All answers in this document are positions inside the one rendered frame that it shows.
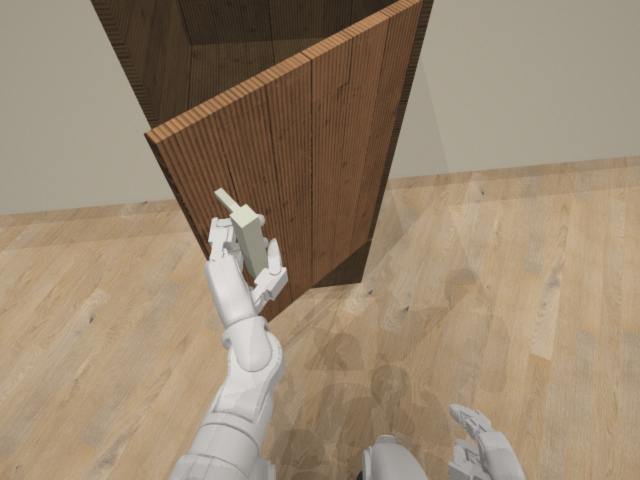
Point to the left robot forearm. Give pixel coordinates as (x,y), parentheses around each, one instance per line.
(233,429)

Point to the robot right thigh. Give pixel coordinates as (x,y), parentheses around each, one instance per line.
(390,461)

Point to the left robot hand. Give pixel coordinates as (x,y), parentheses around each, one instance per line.
(232,297)

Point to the cupboard door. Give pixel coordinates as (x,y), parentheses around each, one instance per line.
(303,143)

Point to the handle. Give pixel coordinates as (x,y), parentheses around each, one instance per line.
(248,231)

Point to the right robot shin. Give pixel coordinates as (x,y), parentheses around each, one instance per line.
(385,439)

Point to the right robot hand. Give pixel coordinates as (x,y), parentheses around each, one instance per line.
(493,459)

